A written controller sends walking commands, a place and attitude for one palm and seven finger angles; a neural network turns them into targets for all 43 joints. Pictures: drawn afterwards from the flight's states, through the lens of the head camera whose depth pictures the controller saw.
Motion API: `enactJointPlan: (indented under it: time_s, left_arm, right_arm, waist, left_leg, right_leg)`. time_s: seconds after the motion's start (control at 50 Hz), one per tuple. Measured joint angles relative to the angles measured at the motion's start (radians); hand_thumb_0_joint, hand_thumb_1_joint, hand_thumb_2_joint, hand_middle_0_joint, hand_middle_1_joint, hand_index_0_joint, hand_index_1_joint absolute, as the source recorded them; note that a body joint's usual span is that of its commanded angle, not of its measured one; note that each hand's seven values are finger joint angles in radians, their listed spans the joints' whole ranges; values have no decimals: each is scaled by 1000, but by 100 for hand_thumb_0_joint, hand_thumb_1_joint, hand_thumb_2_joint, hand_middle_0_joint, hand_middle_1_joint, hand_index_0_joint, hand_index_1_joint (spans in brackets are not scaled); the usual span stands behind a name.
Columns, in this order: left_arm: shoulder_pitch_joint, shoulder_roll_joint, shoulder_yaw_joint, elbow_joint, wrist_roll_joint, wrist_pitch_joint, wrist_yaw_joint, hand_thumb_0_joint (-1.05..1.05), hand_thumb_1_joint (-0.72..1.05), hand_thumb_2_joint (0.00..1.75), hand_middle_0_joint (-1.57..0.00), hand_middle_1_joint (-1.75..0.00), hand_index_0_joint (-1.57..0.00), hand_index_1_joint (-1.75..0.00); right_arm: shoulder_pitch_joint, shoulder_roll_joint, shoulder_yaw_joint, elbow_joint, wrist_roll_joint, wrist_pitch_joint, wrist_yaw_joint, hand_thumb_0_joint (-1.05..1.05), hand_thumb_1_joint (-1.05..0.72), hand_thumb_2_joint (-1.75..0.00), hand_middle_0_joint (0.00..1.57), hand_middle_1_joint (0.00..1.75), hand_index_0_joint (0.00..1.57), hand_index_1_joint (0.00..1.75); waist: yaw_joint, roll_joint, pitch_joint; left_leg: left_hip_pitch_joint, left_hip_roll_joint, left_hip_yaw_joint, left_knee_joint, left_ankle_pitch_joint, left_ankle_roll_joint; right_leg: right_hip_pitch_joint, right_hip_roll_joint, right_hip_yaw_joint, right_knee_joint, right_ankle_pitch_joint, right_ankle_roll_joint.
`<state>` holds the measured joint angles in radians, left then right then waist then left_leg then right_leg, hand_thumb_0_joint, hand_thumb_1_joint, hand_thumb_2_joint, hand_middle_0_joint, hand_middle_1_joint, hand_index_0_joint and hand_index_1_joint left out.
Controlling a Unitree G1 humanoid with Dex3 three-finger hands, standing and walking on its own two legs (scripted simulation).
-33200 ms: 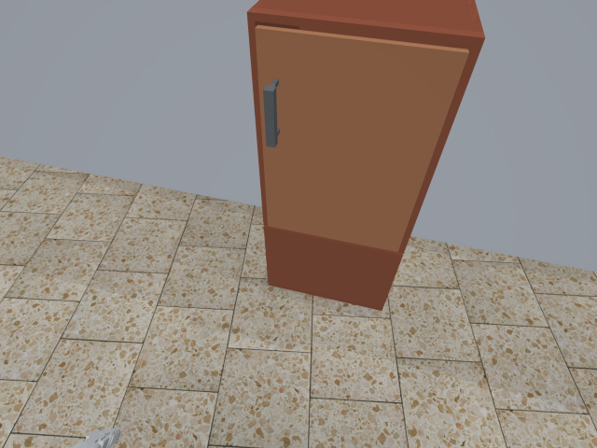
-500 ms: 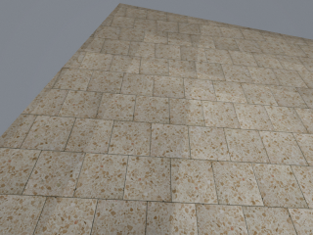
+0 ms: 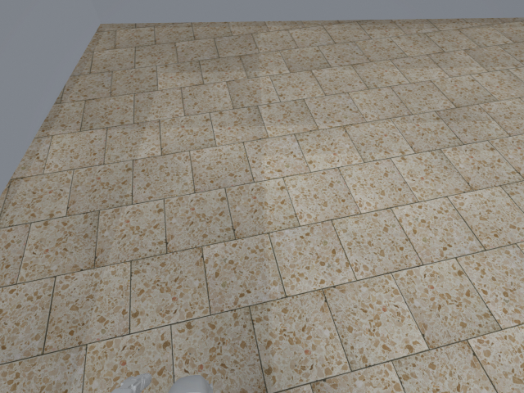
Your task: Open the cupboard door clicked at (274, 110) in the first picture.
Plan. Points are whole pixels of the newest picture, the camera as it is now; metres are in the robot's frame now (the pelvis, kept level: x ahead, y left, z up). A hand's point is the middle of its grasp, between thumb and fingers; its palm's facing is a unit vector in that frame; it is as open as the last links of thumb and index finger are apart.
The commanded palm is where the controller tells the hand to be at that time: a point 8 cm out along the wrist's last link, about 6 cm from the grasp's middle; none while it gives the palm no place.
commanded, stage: walk to a spot facing it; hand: left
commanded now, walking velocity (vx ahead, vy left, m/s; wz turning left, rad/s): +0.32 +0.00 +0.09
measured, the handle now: out of the picture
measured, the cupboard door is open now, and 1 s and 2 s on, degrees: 43 43 43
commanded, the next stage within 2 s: turn to face it in 0.12 s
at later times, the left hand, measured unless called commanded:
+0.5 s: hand (153, 382) +0.16 +0.20 -0.19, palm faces +0.21 -0.97 -0.14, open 7.4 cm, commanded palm none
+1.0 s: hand (156, 262) +0.38 +0.23 -0.15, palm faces +0.38 -0.88 -0.27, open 7.4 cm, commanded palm none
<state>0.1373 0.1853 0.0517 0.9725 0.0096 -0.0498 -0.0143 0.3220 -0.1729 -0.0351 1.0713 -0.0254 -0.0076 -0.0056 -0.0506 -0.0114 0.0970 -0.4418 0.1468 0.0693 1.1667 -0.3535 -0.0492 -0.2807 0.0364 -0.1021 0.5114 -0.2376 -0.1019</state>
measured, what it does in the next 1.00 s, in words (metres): walks ahead, turning left: left foot, then right foot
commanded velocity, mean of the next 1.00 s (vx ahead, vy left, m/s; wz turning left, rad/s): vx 0.05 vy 0.00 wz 0.53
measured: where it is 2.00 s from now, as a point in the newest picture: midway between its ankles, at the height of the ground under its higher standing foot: (276, 330)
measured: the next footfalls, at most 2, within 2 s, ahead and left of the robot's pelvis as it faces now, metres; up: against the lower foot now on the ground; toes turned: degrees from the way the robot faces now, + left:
left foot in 0.38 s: +0.32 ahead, +0.11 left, +0.00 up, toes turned +11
right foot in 0.98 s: +0.38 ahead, -0.10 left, +0.00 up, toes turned +26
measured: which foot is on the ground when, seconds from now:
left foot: up 0.00-0.36, down 0.38-0.98, up 1.00-1.00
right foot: down 0.00-0.38, up 0.40-0.96, down 0.98-1.00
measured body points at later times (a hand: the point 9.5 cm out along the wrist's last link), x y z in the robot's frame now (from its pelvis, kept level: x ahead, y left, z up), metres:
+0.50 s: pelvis +0.22 +0.05 -0.01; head +0.25 +0.07 +0.44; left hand +0.15 +0.25 -0.18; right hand +0.34 -0.18 -0.15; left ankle +0.28 +0.10 -0.74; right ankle +0.12 -0.09 -0.64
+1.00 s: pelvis +0.32 -0.02 +0.00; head +0.37 +0.00 +0.44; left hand +0.36 +0.28 -0.12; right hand +0.42 -0.26 -0.15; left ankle +0.28 +0.10 -0.73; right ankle +0.34 -0.12 -0.74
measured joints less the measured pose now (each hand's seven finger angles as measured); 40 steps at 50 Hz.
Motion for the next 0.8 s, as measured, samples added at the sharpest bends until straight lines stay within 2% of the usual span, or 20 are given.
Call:
enactJointPlan:
  time_s: [0.08,0.18,0.28,0.36,0.38,0.4,0.44,0.46,0.5,0.58,0.64,0.72,0.8]
  left_arm:
    - [80,14,17,46,-3,-17,15,-1,95,90,-21,-30,-20,-30]
    - [175,3,0,101,0,-31,17,-1,94,90,-20,-30,-20,-30]
    - [252,-24,-23,146,5,-34,26,0,92,90,-20,-30,-20,-30]
    - [291,-39,-32,177,9,-19,30,0,91,90,-20,-30,-20,-30]
    - [300,-43,-32,181,7,-12,29,1,91,90,-20,-30,-20,-30]
    - [305,-49,-32,180,2,-3,28,1,91,90,-20,-30,-20,-30]
    - [282,-48,-33,163,-7,20,30,1,91,90,-21,-30,-20,-30]
    - [261,-45,-29,148,-6,30,33,1,91,90,-21,-30,-20,-30]
    - [204,-37,-16,111,2,44,33,1,90,90,-21,-30,-20,-30]
    - [89,-18,6,28,11,55,26,1,91,90,-20,-30,-20,-30]
    - [34,1,18,-13,15,64,24,1,91,90,-20,-30,-20,-30]
    - [-11,30,27,-40,17,79,23,1,91,90,-20,-30,-19,-30]
    - [-42,50,26,-57,15,87,23,1,91,90,-20,-30,-19,-30]
  right_arm:
    - [-83,0,-8,-48,-4,-10,6,1,-91,-90,20,30,19,30]
    - [-153,-6,-12,-62,1,-3,14,1,-91,-90,20,30,19,30]
    - [-210,-4,-5,-59,7,5,22,1,-91,-90,20,30,19,30]
    - [-232,4,8,-66,6,-7,19,1,-91,-90,20,30,19,30]
    - [-227,2,12,-71,3,-14,18,1,-91,-90,20,30,19,30]
    - [-219,-4,15,-78,-3,-20,16,1,-91,-90,20,30,20,30]
    - [-204,-6,19,-88,-2,-26,6,1,-91,-90,20,30,20,30]
    - [-195,-6,21,-89,0,-24,1,1,-91,-90,20,30,20,30]
    - [-169,-5,22,-88,3,-20,-10,0,-91,-90,20,30,20,30]
    - [-126,-3,19,-68,5,-5,-20,1,-92,-90,20,30,20,30]
    - [-98,-2,14,-61,6,7,-14,1,-93,-90,21,30,20,30]
    - [-64,1,3,-64,4,16,-9,1,-92,-90,21,30,20,30]
    - [-39,-2,-8,-71,0,18,-8,1,-91,-90,21,30,20,30]
  waist:
    - [17,0,-36]
    - [47,15,-66]
    - [77,9,-62]
    - [80,-17,-42]
    - [75,-14,-39]
    - [70,-3,-41]
    - [66,-3,-30]
    - [69,-5,-24]
    - [74,-3,-18]
    - [80,-3,-11]
    - [65,-4,-27]
    - [38,-5,-54]
    - [14,-3,-68]
  left_leg:
    - [-117,4,-15,-125,107,-8]
    - [-170,-20,-14,-227,189,-5]
    - [-141,-64,18,-356,191,19]
    - [-49,-126,56,-496,182,61]
    - [-9,-136,61,-541,255,77]
    - [13,-140,56,-551,239,113]
    - [19,-158,43,-511,140,160]
    - [28,-167,38,-510,119,168]
    - [49,-182,18,-544,127,156]
    - [92,-204,-28,-639,168,160]
    - [111,-208,-65,-685,183,153]
    - [127,-207,-117,-721,188,139]
    - [131,-210,-169,-729,181,122]
  right_leg:
    - [103,26,14,-137,21,-8]
    - [225,47,11,-230,-6,0]
    - [330,44,-6,-257,-75,19]
    - [370,12,-40,-166,-174,49]
    - [354,4,-55,-80,-203,61]
    - [301,-5,-70,63,-222,81]
    - [146,-21,-25,426,-285,111]
    - [73,-27,5,560,-290,122]
    - [-57,-48,46,707,-246,143]
    - [-230,-98,116,701,-125,175]
    - [-291,-114,146,649,-65,191]
    - [-302,-108,152,569,-30,206]
    - [-256,-83,142,454,-63,209]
